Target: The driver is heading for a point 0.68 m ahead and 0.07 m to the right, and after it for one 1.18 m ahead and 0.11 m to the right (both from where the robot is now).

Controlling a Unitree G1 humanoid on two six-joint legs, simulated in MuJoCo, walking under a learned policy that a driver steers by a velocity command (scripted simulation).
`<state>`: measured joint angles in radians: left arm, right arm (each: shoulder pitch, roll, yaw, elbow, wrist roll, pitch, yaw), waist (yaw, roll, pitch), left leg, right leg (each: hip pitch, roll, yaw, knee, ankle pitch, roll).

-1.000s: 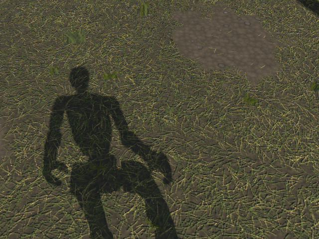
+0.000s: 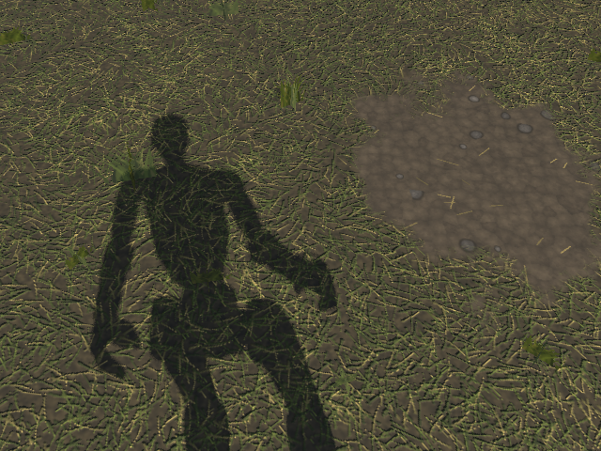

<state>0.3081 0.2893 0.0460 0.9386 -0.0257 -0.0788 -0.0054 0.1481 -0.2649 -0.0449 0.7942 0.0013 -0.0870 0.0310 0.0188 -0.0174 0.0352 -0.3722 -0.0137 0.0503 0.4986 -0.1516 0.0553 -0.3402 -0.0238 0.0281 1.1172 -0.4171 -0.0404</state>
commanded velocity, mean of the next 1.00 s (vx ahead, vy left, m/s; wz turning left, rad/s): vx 0.47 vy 0.00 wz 0.00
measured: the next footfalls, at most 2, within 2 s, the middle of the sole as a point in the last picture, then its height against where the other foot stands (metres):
right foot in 0.44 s outside the picture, level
left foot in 0.96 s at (271, 347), level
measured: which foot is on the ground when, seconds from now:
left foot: down 0.00-0.44, up 0.46-0.94, down 0.96-1.00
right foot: up 0.00-0.42, down 0.44-0.96, up 0.98-1.00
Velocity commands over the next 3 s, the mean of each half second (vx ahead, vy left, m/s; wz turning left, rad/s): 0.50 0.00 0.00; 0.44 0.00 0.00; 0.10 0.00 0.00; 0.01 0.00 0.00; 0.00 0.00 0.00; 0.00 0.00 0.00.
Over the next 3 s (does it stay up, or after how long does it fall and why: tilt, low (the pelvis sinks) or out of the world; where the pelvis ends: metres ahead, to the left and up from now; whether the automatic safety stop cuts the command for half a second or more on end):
stays up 0.66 -0.02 0.00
